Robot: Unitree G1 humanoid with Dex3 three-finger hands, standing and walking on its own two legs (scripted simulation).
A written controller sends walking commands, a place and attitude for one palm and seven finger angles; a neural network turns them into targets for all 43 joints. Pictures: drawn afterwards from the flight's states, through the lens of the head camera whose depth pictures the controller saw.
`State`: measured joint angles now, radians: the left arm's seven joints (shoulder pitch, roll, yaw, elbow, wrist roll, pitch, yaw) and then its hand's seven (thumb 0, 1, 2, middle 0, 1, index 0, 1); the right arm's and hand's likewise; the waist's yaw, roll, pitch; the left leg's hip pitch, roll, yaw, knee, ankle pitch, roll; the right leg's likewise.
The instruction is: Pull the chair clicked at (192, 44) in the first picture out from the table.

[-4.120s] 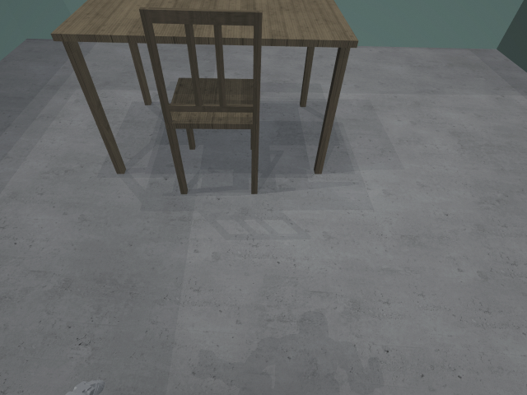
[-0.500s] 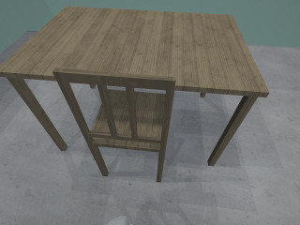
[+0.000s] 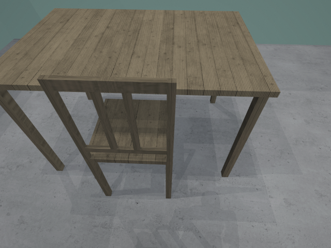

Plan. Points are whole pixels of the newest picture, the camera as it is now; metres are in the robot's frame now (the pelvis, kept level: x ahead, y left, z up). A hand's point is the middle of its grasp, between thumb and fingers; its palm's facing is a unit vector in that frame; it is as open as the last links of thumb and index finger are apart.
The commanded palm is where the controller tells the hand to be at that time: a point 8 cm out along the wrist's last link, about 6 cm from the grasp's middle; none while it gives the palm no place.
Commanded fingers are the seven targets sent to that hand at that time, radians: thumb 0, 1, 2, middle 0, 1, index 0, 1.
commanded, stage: come to a stop and stand still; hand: left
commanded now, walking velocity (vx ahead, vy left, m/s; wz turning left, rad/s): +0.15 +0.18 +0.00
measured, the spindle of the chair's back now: (105, 123) +0.53 +0.26 -0.08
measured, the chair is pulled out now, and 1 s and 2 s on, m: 0.00 0.00 0.00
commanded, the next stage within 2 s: look again from close up in 0.94 s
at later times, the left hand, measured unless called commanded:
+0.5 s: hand out of the picture -0.05 +0.18 -0.17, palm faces +0.13 -0.96 -0.23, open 7.4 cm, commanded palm none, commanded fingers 0.00 0.90 0.90 -0.20 -0.30 -0.20 -0.30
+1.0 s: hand out of the picture -0.02 +0.21 -0.17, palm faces +0.06 -0.98 -0.18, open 7.4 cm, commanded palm none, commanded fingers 0.00 0.90 0.90 -0.20 -0.30 -0.20 -0.30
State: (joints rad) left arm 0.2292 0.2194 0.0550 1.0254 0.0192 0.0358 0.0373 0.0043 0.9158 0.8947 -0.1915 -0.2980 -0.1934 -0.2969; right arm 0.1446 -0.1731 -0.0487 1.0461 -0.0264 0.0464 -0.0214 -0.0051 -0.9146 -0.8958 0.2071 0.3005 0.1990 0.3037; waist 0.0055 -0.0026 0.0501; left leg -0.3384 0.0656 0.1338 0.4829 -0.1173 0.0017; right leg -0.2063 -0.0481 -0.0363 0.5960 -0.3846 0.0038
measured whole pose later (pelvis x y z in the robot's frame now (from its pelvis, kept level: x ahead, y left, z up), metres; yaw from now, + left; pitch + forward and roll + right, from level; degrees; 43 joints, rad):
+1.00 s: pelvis -0.02 +0.03 +0.01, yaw +1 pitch -2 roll +0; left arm 0.24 0.17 0.01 1.15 0.01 0.02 0.03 0.01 0.92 0.89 -0.19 -0.30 -0.20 -0.30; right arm 0.24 -0.16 0.01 1.12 -0.01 0.00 -0.04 0.00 -0.93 -0.90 0.20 0.30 0.20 0.30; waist 0.02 -0.03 0.04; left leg -0.10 0.00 0.08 0.39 -0.26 0.02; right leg -0.14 -0.08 -0.05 0.39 -0.22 0.05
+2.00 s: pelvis -0.02 -0.01 +0.01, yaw +1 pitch -1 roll +0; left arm 0.30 0.13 -0.01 1.12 0.01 -0.02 0.03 0.01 0.91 0.89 -0.20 -0.30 -0.20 -0.30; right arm 0.28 -0.13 0.02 1.13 -0.01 -0.01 -0.02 0.01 -0.91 -0.90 0.20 0.30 0.19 0.30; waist 0.01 0.00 0.05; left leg -0.16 0.06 0.05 0.44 -0.26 -0.04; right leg -0.20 -0.02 -0.07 0.47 -0.25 -0.01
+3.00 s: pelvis +0.12 +0.05 -0.01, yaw +1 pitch -2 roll +2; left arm 0.34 0.14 0.03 1.08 0.01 0.02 0.04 0.01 0.91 0.89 -0.20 -0.30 -0.20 -0.30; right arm 0.17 -0.17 -0.02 1.02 -0.01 -0.02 -0.02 0.02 -0.93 -0.90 0.20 0.30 0.19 0.30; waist 0.03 -0.07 0.09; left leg -0.35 0.03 0.11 0.60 -0.20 0.01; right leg -0.18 -0.08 -0.07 0.78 -0.55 0.01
